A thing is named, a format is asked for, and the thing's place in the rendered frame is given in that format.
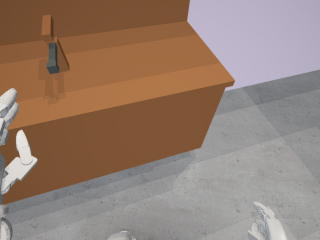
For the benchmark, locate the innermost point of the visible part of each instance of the robot right hand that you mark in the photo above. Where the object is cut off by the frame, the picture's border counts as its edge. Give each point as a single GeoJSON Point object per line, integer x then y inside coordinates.
{"type": "Point", "coordinates": [272, 229]}

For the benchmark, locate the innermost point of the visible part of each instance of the tap lever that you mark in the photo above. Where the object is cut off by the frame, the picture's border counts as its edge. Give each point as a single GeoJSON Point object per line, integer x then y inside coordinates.
{"type": "Point", "coordinates": [52, 64]}

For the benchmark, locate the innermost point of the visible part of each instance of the counter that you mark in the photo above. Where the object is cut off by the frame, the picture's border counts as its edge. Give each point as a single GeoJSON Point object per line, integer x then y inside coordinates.
{"type": "Point", "coordinates": [136, 84]}

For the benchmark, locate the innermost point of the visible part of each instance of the robot left forearm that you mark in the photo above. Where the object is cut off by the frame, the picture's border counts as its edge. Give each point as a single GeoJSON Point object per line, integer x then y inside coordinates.
{"type": "Point", "coordinates": [6, 230]}

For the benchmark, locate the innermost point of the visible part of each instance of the robot left hand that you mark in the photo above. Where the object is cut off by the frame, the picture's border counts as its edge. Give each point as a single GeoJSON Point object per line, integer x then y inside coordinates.
{"type": "Point", "coordinates": [20, 166]}

